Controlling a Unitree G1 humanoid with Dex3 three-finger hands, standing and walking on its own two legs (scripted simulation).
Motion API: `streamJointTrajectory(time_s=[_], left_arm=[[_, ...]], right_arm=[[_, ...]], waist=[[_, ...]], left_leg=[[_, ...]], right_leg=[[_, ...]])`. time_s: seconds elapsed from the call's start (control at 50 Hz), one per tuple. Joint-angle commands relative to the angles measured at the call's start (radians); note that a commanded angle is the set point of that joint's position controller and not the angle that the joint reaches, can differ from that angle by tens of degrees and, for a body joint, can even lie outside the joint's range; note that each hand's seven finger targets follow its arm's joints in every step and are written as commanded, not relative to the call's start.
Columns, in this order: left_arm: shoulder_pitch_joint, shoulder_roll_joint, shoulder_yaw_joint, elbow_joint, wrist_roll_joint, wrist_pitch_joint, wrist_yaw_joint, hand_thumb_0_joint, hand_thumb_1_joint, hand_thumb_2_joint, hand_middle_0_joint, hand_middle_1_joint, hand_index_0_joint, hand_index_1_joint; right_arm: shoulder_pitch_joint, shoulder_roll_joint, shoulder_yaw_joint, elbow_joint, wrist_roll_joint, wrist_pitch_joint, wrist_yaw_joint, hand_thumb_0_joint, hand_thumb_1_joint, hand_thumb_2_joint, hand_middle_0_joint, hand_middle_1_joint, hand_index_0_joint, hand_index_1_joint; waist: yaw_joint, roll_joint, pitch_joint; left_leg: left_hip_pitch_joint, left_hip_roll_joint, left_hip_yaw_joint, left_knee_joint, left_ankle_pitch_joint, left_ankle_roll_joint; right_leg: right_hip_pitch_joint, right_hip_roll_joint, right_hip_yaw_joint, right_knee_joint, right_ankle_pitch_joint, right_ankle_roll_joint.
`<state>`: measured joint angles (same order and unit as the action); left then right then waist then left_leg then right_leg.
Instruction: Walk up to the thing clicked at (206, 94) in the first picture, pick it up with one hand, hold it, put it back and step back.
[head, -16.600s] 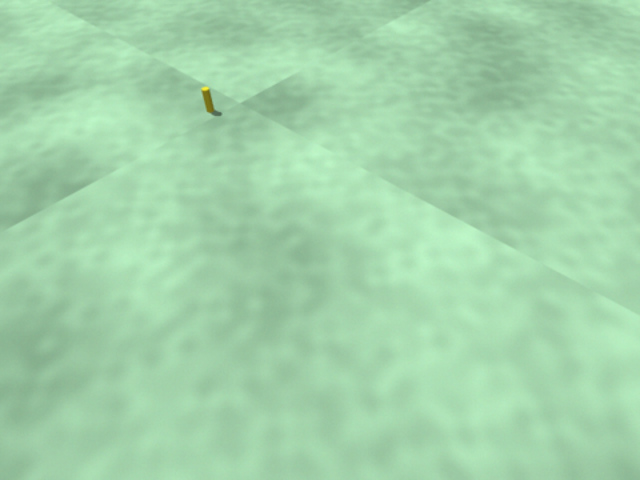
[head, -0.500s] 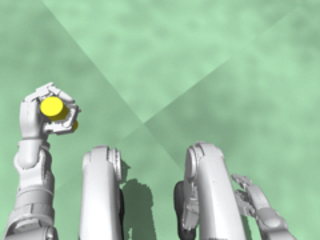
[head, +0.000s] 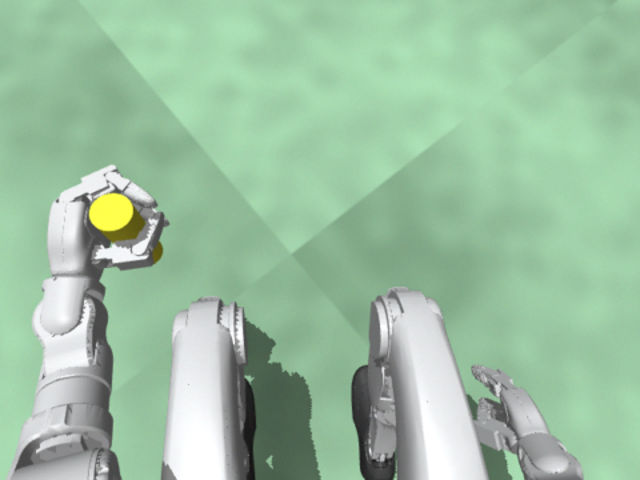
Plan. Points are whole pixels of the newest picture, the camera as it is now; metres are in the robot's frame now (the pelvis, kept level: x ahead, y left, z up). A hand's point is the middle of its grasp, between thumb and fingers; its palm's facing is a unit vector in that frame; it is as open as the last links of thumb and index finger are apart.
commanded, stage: lift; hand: left
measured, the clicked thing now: (131, 234) +0.40 +0.23 -0.05
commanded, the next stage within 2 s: none
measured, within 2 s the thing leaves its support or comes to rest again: neither
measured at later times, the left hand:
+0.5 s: hand (76, 180) +0.39 +0.21 +0.12, palm faces +0.02 -1.00 -0.05, open 5.4 cm
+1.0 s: hand out of the picture +0.38 +0.20 +0.28, palm faces +0.05 -1.00 -0.04, open 5.4 cm
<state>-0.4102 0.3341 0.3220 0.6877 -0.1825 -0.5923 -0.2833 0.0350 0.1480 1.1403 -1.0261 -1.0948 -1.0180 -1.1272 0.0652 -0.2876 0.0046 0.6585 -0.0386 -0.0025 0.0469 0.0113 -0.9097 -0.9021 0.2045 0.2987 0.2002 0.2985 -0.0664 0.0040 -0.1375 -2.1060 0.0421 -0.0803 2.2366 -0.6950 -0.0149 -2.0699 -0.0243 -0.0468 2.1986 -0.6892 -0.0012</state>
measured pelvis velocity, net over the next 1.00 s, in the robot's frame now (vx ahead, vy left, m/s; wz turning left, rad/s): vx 0.05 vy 0.01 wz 0.04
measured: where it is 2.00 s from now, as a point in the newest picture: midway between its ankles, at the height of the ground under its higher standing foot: (306, 451)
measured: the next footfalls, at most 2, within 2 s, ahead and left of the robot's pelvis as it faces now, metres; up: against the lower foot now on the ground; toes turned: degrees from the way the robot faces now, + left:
none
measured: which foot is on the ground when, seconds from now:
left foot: down 0.00-1.00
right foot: down 0.00-1.00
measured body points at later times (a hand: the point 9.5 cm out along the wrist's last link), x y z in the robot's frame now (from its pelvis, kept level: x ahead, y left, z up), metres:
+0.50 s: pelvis +0.01 +0.00 +0.10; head +0.19 +0.02 +0.52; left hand +0.38 +0.26 +0.12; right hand +0.20 -0.25 -0.02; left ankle +0.08 +0.13 -0.35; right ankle +0.09 -0.12 -0.35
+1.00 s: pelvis +0.05 +0.01 +0.25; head +0.15 +0.03 +0.68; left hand +0.37 +0.25 +0.29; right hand +0.21 -0.24 +0.14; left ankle +0.08 +0.13 -0.35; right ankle +0.09 -0.12 -0.35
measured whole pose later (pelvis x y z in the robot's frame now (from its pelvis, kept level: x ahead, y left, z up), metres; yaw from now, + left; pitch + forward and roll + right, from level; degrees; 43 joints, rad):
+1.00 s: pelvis +0.05 +0.01 +0.25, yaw +3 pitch +21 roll -3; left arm -0.11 0.27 0.15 0.27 -0.20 -0.28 -0.14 0.03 0.16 1.13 -1.01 -1.11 -1.01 -1.14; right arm 0.19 -0.24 0.00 0.59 0.05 -0.06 -0.04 0.01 -0.90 -0.89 0.20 0.30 0.20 0.30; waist -0.04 0.03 -0.16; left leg -1.19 0.05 -0.04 1.42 -0.59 -0.01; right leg -1.15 -0.02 -0.06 1.36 -0.57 0.01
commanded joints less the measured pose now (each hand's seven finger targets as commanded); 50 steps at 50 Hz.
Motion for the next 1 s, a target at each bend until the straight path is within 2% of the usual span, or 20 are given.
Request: streamJointTrajectory(time_s=[0.0, 0.02, 0.08, 0.1, 0.12, 0.16, 0.22, 0.24, 0.28, 0.34, 0.36, 0.5, 0.54, 0.58, 0.62, 0.74, 0.78, 0.84, 0.86, 0.98], left_arm=[[-0.205, 0.211, 0.067, -0.295, -0.043, -0.057, 0.004, 0.000, 0.641, 1.236, -1.304, -1.361, -1.314, -1.350], [-0.171, 0.179, 0.040, -0.278, -0.043, -0.042, 0.004, 0.000, 0.630, 1.236, -1.300, -1.366, -1.312, -1.353], [-0.149, 0.163, 0.025, -0.304, -0.047, -0.019, 0.010, 0.000, 0.639, 1.247, -1.282, -1.363, -1.298, -1.348], [-0.211, 0.214, 0.048, -0.414, -0.048, -0.022, 0.017, 0.000, 0.629, 1.247, -1.284, -1.360, -1.296, -1.348], [-0.167, 0.204, 0.049, -0.396, -0.048, -0.010, 0.020, 0.000, 0.614, 1.239, -1.284, -1.357, -1.297, -1.344], [-0.128, 0.157, 0.007, -0.394, -0.058, 0.013, 0.018, 0.000, 0.610, 1.240, -1.285, -1.364, -1.303, -1.347], [-0.143, 0.157, 0.003, -0.447, -0.065, 0.040, 0.031, 0.000, 0.617, 1.242, -1.276, -1.355, -1.295, -1.339], [-0.150, 0.189, 0.032, -0.525, -0.067, 0.042, 0.042, 0.000, 0.614, 1.249, -1.286, -1.367, -1.305, -1.350], [-0.071, 0.137, -0.009, -0.489, -0.066, 0.073, 0.048, 0.000, 0.634, 1.246, -1.277, -1.362, -1.299, -1.342], [-0.053, 0.140, -0.010, -0.524, -0.061, 0.103, 0.061, 0.000, 0.650, 1.261, -1.287, -1.367, -1.307, -1.350], [-0.064, 0.168, 0.012, -0.579, -0.063, 0.108, 0.067, 0.000, 0.654, 1.248, -1.286, -1.358, -1.307, -1.339], [0.087, 0.085, -0.055, -0.644, -0.066, 0.189, 0.101, 0.000, 0.684, 1.258, -1.298, -1.376, -1.324, -1.351], [0.032, 0.123, -0.048, -0.758, -0.062, 0.193, 0.114, 0.000, 0.677, 1.253, -1.288, -1.363, -1.311, -1.342], [0.104, 0.099, -0.057, -0.726, -0.056, 0.215, 0.130, 0.000, 0.668, 1.253, -1.306, -1.376, -1.332, -1.352], [0.076, 0.102, -0.058, -0.774, -0.059, 0.224, 0.147, 0.000, 0.645, 1.251, -1.292, -1.369, -1.315, -1.348], [0.103, 0.068, -0.098, -0.693, -0.040, 0.248, 0.175, 0.000, 0.639, 1.245, -1.285, -1.349, -1.301, -1.335], [0.105, 0.087, -0.083, -0.701, -0.036, 0.244, 0.176, 0.000, 0.639, 1.249, -1.290, -1.352, -1.306, -1.338], [0.079, 0.072, -0.111, -0.710, -0.037, 0.236, 0.159, 0.000, 0.616, 1.227, -1.288, -1.343, -1.306, -1.327], [0.112, 0.061, -0.114, -0.639, -0.033, 0.242, 0.157, 0.000, 0.640, 1.228, -1.291, -1.339, -1.308, -1.324], [0.094, 0.069, -0.102, -0.626, -0.035, 0.227, 0.143, 0.000, 0.612, 1.232, -1.286, -1.337, -1.301, -1.325]], right_arm=[[0.082, -0.185, -0.079, -0.096, 0.015, -0.038, -0.022, 0.000, -0.904, -0.898, 0.200, 0.300, 0.200, 0.300], [0.078, -0.186, -0.080, -0.104, 0.020, -0.039, -0.023, 0.000, -0.900, -0.897, 0.200, 0.300, 0.200, 0.300], [0.071, -0.185, -0.082, -0.118, 0.033, -0.044, -0.031, 0.000, -0.899, -0.897, 0.200, 0.300, 0.200, 0.300], [0.078, -0.184, -0.084, -0.117, 0.033, -0.045, -0.033, 0.000, -0.897, -0.897, 0.200, 0.300, 0.200, 0.300], [0.078, -0.177, -0.086, -0.121, 0.036, -0.046, -0.034, 0.000, -0.898, -0.897, 0.200, 0.300, 0.200, 0.300], [0.070, -0.172, -0.083, -0.129, 0.043, -0.050, -0.038, 0.000, -0.895, -0.895, 0.200, 0.300, 0.200, 0.300], [0.077, -0.170, -0.084, -0.131, 0.052, -0.057, -0.046, 0.000, -0.895, -0.895, 0.200, 0.300, 0.200, 0.300], [0.089, -0.167, -0.089, -0.136, 0.053, -0.056, -0.048, 0.000, -0.894, -0.894, 0.200, 0.300, 0.200, 0.300], [0.085, -0.164, -0.085, -0.142, 0.060, -0.055, -0.050, 0.000, -0.892, -0.894, 0.200, 0.300, 0.200, 0.300], [0.084, -0.155, -0.088, -0.156, 0.069, -0.054, -0.058, 0.000, -0.895, -0.895, 0.200, 0.300, 0.200, 0.300], [0.089, -0.157, -0.091, -0.154, 0.069, -0.054, -0.060, 0.000, -0.891, -0.894, 0.200, 0.300, 0.200, 0.300], [0.086, -0.133, -0.083, -0.190, 0.088, -0.055, -0.071, 0.000, -0.893, -0.893, 0.200, 0.300, 0.200, 0.300], [0.097, -0.132, -0.088, -0.181, 0.087, -0.061, -0.078, 0.000, -0.891, -0.893, 0.200, 0.300, 0.200, 0.300], [0.100, -0.120, -0.080, -0.192, 0.090, -0.061, -0.084, 0.000, -0.892, -0.892, 0.200, 0.300, 0.200, 0.300], [0.110, -0.111, -0.080, -0.192, 0.092, -0.067, -0.089, 0.000, -0.891, -0.893, 0.200, 0.300, 0.200, 0.300], [0.124, -0.096, -0.068, -0.178, 0.091, -0.083, -0.100, 0.000, -0.892, -0.893, 0.200, 0.300, 0.200, 0.300], [0.136, -0.102, -0.075, -0.176, 0.089, -0.089, -0.102, 0.000, -0.891, -0.893, 0.200, 0.299, 0.200, 0.299], [0.136, -0.098, -0.070, -0.184, 0.087, -0.093, -0.100, 0.000, -0.893, -0.892, 0.200, 0.300, 0.200, 0.300], [0.144, -0.097, -0.067, -0.169, 0.088, -0.095, -0.101, 0.000, -0.890, -0.892, 0.200, 0.299, 0.200, 0.299], [0.151, -0.094, -0.065, -0.171, 0.085, -0.101, -0.095, 0.000, -0.891, -0.892, 0.200, 0.299, 0.200, 0.299]], waist=[[0.023, 0.087, -0.674], [0.014, 0.085, -0.666], [0.011, 0.079, -0.622], [0.022, 0.098, -0.655], [0.029, 0.090, -0.662], [0.013, 0.074, -0.629], [0.015, 0.076, -0.627], [0.032, 0.089, -0.664], [0.029, 0.084, -0.650], [0.022, 0.059, -0.622], [0.037, 0.066, -0.635], [0.028, 0.064, -0.616], [0.041, 0.098, -0.632], [0.027, 0.072, -0.579], [0.027, 0.063, -0.568], [0.009, 0.056, -0.448], [0.017, 0.056, -0.466], [0.025, 0.085, -0.440], [0.016, 0.078, -0.399], [0.032, 0.064, -0.365]], left_leg=[[0.443, -0.033, 0.049, -0.307, 0.118, 0.049], [0.457, -0.033, 0.043, -0.323, 0.112, 0.048], [0.475, -0.029, 0.031, -0.367, 0.071, 0.046], [0.487, -0.029, 0.036, -0.373, 0.069, 0.046], [0.502, -0.030, 0.036, -0.383, 0.081, 0.045], [0.509, -0.029, 0.033, -0.406, 0.063, 0.047], [0.558, -0.024, 0.029, -0.435, 0.097, 0.045], [0.584, -0.026, 0.034, -0.447, 0.114, 0.044], [0.637, -0.025, 0.026, -0.479, 0.153, 0.041], [0.656, -0.023, 0.026, -0.519, 0.140, 0.044], [0.678, -0.022, 0.028, -0.534, 0.145, 0.044], [0.840, -0.021, 0.008, -0.666, 0.215, 0.039], [0.911, -0.020, 0.013, -0.698, 0.241, 0.035], [0.931, -0.020, 0.002, -0.754, 0.215, 0.033], [0.955, -0.022, 0.007, -0.786, 0.210, 0.034], [1.044, -0.024, 0.010, -0.892, 0.232, 0.031], [1.097, -0.023, 0.016, -0.910, 0.297, 0.031], [1.167, -0.024, 0.018, -0.973, 0.314, 0.025], [1.191, -0.020, 0.012, -0.999, 0.306, 0.023], [1.254, -0.022, 0.020, -1.086, 0.313, 0.022]], right_leg=[[0.419, 0.029, -0.002, -0.315, 0.135, -0.035], [0.404, 0.031, -0.012, -0.319, 0.132, -0.038], [0.394, 0.029, -0.015, -0.351, 0.103, -0.040], [0.419, 0.029, -0.003, -0.368, 0.098, -0.040], [0.438, 0.028, 0.001, -0.378, 0.103, -0.039], [0.440, 0.029, 0.004, -0.409, 0.085, -0.038], [0.471, 0.027, 0.008, -0.439, 0.121, -0.037], [0.511, 0.026, 0.014, -0.458, 0.133, -0.036], [0.522, 0.027, 0.003, -0.470, 0.171, -0.037], [0.575, 0.026, 0.009, -0.527, 0.167, -0.031], [0.598, 0.025, 0.017, -0.543, 0.168, -0.032], [0.723, 0.026, 0.003, -0.647, 0.238, -0.028], [0.757, 0.027, 0.009, -0.684, 0.262, -0.028], [0.794, 0.028, 0.004, -0.730, 0.244, -0.026], [0.860, 0.028, 0.009, -0.779, 0.247, -0.021], [0.947, 0.029, 0.011, -0.891, 0.273, -0.020], [1.009, 0.029, 0.012, -0.917, 0.329, -0.020], [1.052, 0.030, 0.006, -0.964, 0.341, -0.023], [1.045, 0.031, 0.001, -0.980, 0.331, -0.023], [1.151, 0.029, 0.002, -1.069, 0.340, -0.021]])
